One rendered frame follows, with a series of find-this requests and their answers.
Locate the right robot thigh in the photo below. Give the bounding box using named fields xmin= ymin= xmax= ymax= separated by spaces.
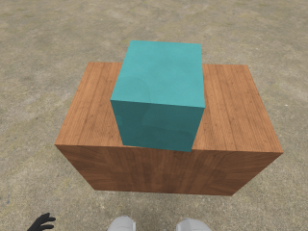
xmin=175 ymin=218 xmax=212 ymax=231

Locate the robot thigh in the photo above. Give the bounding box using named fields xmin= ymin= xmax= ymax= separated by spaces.
xmin=107 ymin=217 xmax=136 ymax=231
xmin=175 ymin=218 xmax=212 ymax=231

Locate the left robot thigh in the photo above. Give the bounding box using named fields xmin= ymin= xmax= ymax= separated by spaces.
xmin=107 ymin=217 xmax=136 ymax=231

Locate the carton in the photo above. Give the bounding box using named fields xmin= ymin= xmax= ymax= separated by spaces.
xmin=110 ymin=39 xmax=205 ymax=152

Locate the pedestal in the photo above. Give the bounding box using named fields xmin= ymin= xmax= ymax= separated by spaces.
xmin=54 ymin=62 xmax=284 ymax=196

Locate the left robot hand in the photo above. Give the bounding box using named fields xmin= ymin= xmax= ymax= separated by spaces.
xmin=27 ymin=213 xmax=56 ymax=231

